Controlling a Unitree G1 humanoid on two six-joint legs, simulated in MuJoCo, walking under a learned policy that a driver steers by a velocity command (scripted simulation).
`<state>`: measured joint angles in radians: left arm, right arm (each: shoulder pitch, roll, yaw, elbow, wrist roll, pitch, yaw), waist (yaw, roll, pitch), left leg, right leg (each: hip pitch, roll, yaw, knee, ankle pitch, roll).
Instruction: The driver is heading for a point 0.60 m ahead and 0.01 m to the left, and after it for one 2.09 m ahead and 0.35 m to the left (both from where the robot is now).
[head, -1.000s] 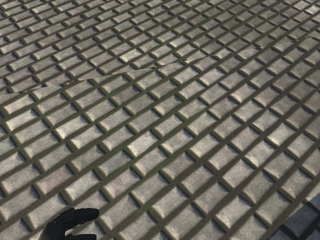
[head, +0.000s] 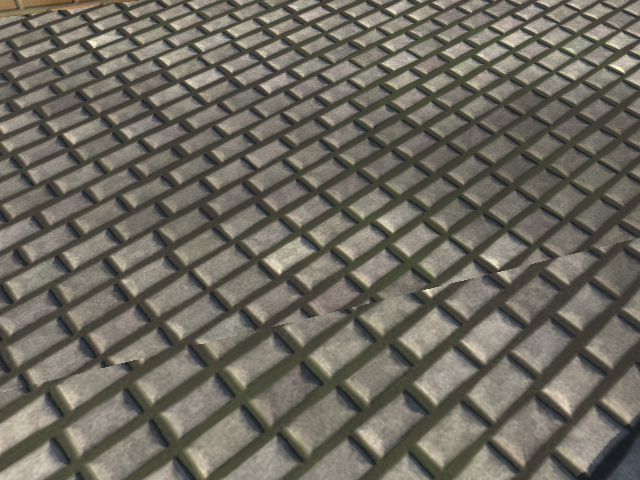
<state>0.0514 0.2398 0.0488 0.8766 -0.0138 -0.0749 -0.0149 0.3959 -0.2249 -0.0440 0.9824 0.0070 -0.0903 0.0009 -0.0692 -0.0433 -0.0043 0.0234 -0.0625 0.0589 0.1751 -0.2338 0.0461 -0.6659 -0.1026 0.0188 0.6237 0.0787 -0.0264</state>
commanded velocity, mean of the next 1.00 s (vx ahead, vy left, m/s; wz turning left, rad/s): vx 0.40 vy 0.00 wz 0.00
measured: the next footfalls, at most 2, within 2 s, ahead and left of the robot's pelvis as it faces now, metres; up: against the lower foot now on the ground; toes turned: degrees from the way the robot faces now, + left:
right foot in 0.14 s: +0.26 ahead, -0.14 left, +0.00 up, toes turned -2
left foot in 0.68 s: +0.60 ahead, +0.08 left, +0.00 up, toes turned +1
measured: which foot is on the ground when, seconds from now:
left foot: down 0.00-0.16, up 0.18-0.66, down 0.68-1.00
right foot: up 0.00-0.12, down 0.14-0.68, up 0.70-1.00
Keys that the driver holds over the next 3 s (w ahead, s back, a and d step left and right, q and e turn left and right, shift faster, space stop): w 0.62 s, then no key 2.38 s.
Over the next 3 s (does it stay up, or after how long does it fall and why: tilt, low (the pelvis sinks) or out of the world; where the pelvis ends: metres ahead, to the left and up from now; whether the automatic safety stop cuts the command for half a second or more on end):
stays up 0.57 -0.02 -0.01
